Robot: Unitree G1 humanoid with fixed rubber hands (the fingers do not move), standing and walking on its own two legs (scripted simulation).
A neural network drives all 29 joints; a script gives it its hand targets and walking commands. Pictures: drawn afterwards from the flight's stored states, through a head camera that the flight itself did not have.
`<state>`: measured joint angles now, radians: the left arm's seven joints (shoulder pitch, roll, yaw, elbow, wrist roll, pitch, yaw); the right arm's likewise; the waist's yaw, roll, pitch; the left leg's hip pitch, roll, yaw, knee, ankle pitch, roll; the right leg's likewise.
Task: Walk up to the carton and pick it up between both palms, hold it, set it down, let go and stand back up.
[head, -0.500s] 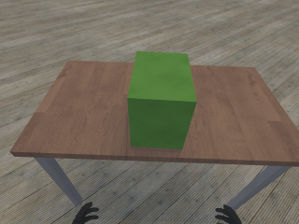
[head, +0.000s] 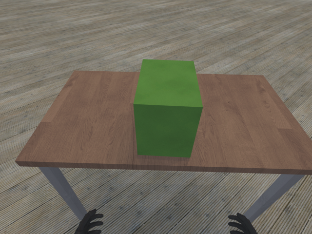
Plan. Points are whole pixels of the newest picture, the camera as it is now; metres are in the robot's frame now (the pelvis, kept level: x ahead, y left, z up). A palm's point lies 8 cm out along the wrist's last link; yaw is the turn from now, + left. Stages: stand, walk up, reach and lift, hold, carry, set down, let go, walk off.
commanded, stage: set down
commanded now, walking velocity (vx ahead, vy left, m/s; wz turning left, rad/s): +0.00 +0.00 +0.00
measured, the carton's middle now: (166, 107) +0.55 +0.00 +0.03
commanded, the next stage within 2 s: let go in 1.78 s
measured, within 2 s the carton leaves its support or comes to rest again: neither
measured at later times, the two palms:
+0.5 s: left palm out of the picture +0.16 +0.22 -0.09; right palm out of the picture +0.15 -0.21 -0.08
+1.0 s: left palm (90, 223) +0.21 +0.21 -0.12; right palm out of the picture +0.18 -0.21 -0.14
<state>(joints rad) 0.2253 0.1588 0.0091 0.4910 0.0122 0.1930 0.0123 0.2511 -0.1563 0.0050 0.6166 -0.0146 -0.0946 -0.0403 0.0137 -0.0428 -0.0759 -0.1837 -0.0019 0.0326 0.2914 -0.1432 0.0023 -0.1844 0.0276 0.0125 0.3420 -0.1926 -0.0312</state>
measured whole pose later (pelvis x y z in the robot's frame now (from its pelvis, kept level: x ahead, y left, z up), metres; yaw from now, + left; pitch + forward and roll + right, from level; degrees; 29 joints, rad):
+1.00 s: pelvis +0.02 +0.01 -0.01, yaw -1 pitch +7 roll +0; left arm -0.13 0.09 0.16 0.66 0.17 0.65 -0.03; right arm -0.16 -0.15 -0.01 1.00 0.02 0.16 -0.01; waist -0.04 0.00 0.05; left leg -0.32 0.01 0.05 0.42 -0.23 0.00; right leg -0.30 0.04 0.03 0.40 -0.23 -0.02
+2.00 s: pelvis -0.08 -0.02 -0.01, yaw +1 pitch -7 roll +2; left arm 0.16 0.20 -0.01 0.50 0.02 0.23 0.07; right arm 0.17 -0.21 -0.04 0.74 -0.10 -0.12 0.04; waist 0.01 -0.01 0.05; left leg -0.20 -0.01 0.00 0.47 -0.25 0.02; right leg -0.20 0.03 -0.01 0.51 -0.21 -0.03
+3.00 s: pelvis -0.25 -0.02 -0.05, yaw +3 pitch +0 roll -2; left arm 0.05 0.26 0.08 0.58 0.04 0.02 0.05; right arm 0.40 -0.21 -0.02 0.91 -0.03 0.06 0.02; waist 0.00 -0.04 0.11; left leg -0.12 -0.11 0.15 0.64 -0.60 0.05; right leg -0.69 0.08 0.03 0.81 -0.43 -0.02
